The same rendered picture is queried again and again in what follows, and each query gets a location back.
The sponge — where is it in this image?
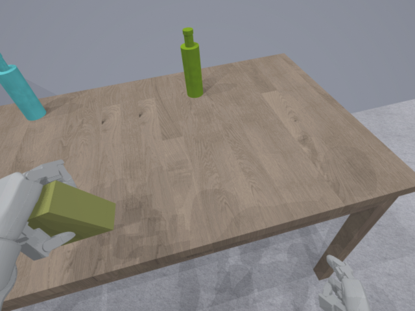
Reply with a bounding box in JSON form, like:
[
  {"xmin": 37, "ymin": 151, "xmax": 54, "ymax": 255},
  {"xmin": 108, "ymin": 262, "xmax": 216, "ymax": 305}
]
[{"xmin": 28, "ymin": 180, "xmax": 116, "ymax": 246}]

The right robot hand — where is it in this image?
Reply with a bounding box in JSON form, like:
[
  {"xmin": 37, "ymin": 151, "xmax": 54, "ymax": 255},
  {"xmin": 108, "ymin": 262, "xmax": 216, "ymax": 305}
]
[{"xmin": 318, "ymin": 255, "xmax": 371, "ymax": 311}]

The left robot hand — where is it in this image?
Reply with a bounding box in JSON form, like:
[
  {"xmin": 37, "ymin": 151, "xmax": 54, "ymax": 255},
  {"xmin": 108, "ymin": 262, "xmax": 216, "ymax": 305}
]
[{"xmin": 0, "ymin": 159, "xmax": 77, "ymax": 260}]

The table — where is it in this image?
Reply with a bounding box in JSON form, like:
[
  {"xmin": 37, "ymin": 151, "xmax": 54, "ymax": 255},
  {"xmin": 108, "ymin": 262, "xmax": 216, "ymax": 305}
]
[{"xmin": 0, "ymin": 53, "xmax": 415, "ymax": 311}]

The robot left forearm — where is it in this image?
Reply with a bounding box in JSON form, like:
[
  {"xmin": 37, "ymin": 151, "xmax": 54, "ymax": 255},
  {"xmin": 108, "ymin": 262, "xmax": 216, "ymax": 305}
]
[{"xmin": 0, "ymin": 238, "xmax": 21, "ymax": 311}]

